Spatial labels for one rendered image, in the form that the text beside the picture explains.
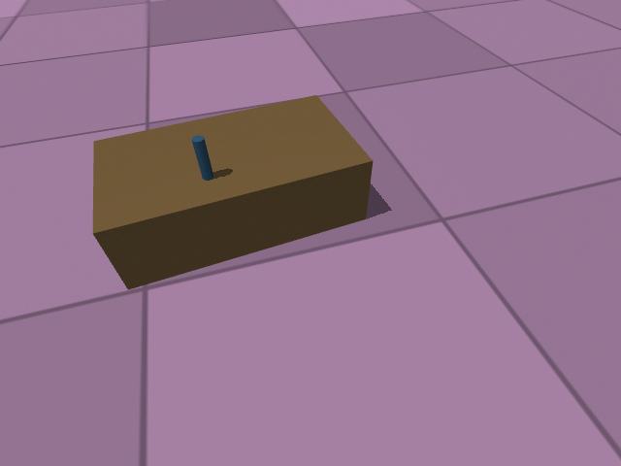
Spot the can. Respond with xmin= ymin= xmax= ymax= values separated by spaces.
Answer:
xmin=192 ymin=135 xmax=213 ymax=181

